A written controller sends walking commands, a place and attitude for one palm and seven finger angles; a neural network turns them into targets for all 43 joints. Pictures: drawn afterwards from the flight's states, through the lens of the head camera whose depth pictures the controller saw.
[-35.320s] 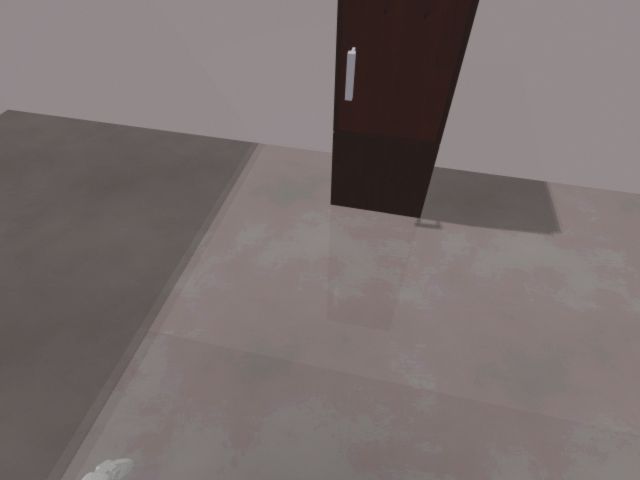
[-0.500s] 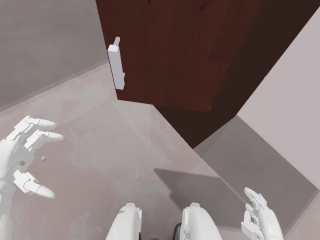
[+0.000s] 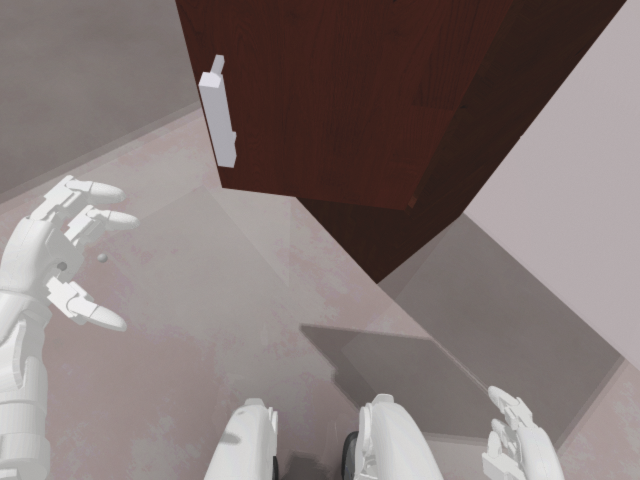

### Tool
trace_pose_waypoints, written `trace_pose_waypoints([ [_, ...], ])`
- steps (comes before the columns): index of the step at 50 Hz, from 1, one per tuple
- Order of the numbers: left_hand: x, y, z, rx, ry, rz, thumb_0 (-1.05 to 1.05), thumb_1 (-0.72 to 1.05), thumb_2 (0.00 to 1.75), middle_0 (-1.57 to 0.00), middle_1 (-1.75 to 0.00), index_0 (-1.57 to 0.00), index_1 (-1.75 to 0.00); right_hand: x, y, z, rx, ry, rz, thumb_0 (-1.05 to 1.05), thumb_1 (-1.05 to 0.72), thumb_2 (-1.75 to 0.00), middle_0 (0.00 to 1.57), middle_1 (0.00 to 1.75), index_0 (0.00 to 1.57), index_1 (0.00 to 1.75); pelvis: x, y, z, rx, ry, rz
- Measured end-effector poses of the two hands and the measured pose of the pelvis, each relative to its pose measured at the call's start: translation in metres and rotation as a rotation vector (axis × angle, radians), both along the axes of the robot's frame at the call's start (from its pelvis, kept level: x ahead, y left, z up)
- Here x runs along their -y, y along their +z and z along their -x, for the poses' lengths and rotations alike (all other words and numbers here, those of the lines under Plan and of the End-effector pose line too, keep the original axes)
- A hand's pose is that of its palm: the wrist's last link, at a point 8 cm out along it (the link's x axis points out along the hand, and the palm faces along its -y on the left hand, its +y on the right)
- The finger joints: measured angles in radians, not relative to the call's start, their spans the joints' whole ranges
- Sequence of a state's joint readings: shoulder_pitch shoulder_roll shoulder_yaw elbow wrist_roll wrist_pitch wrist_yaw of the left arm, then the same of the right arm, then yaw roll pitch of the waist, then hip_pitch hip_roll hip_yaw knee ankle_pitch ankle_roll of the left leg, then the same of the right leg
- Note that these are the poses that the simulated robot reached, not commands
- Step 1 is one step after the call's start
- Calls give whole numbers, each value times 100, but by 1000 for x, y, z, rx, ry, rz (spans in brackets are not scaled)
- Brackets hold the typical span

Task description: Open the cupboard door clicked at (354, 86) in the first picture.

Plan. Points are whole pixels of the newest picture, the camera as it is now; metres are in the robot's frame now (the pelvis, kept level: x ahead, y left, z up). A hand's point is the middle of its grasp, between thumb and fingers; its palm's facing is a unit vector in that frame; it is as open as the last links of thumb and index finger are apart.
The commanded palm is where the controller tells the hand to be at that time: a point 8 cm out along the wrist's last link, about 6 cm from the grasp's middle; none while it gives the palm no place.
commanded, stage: move the hooked fingers beside the handle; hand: left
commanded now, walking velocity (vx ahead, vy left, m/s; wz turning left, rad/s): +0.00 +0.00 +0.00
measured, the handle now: (223, 114) +0.60 +0.17 +0.01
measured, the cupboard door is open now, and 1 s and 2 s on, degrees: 45 45 45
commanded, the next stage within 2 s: none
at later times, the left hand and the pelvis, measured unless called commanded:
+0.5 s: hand (137, 197) +0.43 +0.25 +0.03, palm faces -0.08 -1.00 -0.04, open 14.0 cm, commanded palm +0.42 +0.29 +0.03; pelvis +0.00 +0.00 -0.01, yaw -1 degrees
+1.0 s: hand (163, 153) +0.51 +0.23 +0.03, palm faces -0.08 -1.00 -0.03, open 14.0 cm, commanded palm +0.51 +0.27 +0.02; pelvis -0.01 -0.01 -0.03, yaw -2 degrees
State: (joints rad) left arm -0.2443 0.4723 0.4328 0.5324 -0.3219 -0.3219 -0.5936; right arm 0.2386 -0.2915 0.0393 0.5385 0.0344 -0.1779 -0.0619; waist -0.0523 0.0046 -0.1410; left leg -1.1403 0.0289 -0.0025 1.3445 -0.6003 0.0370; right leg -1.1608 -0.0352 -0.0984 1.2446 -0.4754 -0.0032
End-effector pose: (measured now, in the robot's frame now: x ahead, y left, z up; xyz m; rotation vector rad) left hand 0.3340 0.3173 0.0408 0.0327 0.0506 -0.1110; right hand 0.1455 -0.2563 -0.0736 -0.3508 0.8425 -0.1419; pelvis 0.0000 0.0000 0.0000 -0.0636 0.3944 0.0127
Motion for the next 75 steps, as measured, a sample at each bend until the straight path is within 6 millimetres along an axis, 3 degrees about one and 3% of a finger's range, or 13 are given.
trace_pose_waypoints([
  [6, -8, 1, -15, -4, 47, -3, -1, -50, 31, -30, -120, -30, -120, 1, -5, 17, -68, -25, -7, 1, -90, -90, 21, 30, 21, 30, -2, 1, -3, -15, -5, 0],
  [13, 5, -3, -32, 0, 8, 5, -1, -50, 31, -30, -120, -30, -120, 4, -10, 30, -135, -44, 0, 1, -90, -90, 21, 30, 21, 30, -4, 2, -5, -24, -3, 0],
  [23, 15, -7, -76, 16, 32, -3, -1, -50, 31, -30, -120, -30, -120, 12, -18, 45, -200, -73, 17, 1, -90, -90, 21, 30, 21, 30, 0, -6, -2, -44, -9, -1],
  [46, 27, -10, -146, 23, 27, -1, -1, -50, 31, -30, -120, -30, -120, 26, -38, 109, -420, -162, 45, 1, -90, -90, 21, 30, 21, 30, 6, -24, 6, -110, -19, 10],
  [65, 29, -18, -207, 13, 38, -9, -1, -50, 31, -30, -120, -30, -120, 11, -46, 161, -572, -223, 57, 1, -90, -90, 21, 30, 21, 30, -1, -43, 12, -185, -30, 38],
  [75, 28, -30, -207, -1, 37, -7, -1, -50, 31, -30, -120, -30, -120, -3, -43, 170, -634, -252, 19, 1, -90, -90, 21, 30, 21, 30, -6, -38, 5, -196, -41, 41],
])
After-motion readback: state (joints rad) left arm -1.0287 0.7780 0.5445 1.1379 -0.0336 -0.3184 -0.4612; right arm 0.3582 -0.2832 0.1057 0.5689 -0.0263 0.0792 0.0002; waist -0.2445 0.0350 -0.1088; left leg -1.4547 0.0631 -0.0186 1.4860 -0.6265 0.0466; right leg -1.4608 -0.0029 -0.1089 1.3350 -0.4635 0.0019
